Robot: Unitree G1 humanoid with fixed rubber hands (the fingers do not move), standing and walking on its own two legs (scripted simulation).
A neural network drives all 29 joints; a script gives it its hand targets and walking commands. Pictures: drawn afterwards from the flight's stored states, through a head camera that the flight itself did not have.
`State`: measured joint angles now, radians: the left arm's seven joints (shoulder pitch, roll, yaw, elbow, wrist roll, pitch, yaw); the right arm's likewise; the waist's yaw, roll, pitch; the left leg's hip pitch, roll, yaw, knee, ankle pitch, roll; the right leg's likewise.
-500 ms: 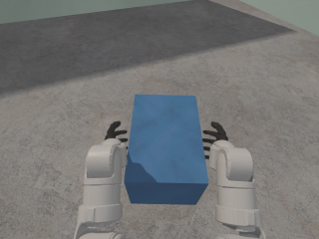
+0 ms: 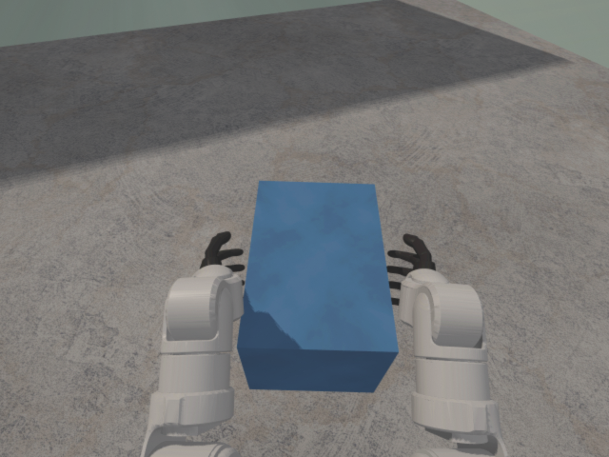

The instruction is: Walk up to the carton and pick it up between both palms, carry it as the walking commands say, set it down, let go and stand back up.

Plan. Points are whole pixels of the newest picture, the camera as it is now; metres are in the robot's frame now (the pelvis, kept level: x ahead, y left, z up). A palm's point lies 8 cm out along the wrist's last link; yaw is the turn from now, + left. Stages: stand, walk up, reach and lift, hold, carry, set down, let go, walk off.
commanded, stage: carry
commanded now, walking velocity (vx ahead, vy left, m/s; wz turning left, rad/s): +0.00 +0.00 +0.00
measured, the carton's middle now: (314, 283) +0.37 +0.00 +0.01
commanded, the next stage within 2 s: hold in 0.34 s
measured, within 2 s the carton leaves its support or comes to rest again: neither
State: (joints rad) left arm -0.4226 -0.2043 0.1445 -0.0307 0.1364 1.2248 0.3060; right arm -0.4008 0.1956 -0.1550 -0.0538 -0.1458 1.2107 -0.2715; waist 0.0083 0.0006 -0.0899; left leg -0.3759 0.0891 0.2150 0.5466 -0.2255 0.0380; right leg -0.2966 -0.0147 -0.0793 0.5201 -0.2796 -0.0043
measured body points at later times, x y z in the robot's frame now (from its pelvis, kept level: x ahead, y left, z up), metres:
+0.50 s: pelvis +0.00 +0.00 +0.01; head -0.03 +0.01 +0.46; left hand +0.30 +0.14 +0.03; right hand +0.30 -0.13 +0.04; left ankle +0.03 +0.10 -0.73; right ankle -0.01 -0.13 -0.73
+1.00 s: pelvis -0.07 -0.01 -0.01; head -0.08 +0.01 +0.44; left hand +0.27 +0.14 +0.01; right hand +0.29 -0.13 +0.02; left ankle +0.03 +0.10 -0.73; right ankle -0.01 -0.13 -0.73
